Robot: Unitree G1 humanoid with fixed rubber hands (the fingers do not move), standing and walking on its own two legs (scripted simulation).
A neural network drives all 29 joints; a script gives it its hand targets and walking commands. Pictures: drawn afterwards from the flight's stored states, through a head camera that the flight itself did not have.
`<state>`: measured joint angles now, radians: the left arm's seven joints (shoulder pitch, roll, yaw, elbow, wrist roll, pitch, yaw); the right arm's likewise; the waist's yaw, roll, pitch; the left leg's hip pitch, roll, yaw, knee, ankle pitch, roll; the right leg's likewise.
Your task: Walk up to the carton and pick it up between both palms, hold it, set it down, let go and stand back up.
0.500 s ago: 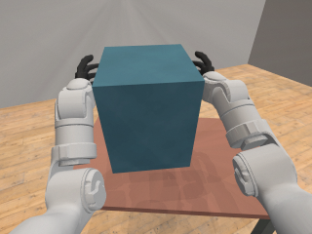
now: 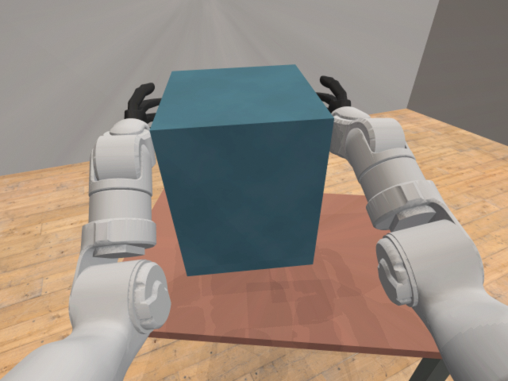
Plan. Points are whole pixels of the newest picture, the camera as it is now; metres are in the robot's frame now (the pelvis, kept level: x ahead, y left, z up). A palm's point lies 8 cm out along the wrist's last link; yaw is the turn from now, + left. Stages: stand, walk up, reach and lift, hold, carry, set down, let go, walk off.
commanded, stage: hold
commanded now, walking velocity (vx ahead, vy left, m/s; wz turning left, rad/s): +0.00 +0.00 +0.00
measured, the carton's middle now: (242, 167) +0.38 +0.00 +0.24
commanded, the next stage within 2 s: set down in 1.44 s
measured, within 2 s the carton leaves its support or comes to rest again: neither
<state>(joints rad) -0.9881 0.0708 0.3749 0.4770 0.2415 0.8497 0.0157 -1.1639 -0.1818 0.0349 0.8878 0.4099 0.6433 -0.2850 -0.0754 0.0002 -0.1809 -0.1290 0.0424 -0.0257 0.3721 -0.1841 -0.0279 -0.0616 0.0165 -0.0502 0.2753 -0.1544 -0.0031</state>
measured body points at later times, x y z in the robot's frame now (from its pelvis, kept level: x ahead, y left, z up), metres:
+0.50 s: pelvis +0.01 +0.00 +0.00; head -0.08 +0.02 +0.44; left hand +0.39 +0.15 +0.30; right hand +0.39 -0.14 +0.30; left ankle +0.02 +0.13 -0.75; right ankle +0.00 -0.12 -0.75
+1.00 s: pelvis +0.00 +0.00 +0.00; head -0.09 +0.01 +0.44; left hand +0.39 +0.15 +0.30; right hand +0.39 -0.14 +0.31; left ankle +0.02 +0.13 -0.75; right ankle +0.00 -0.12 -0.75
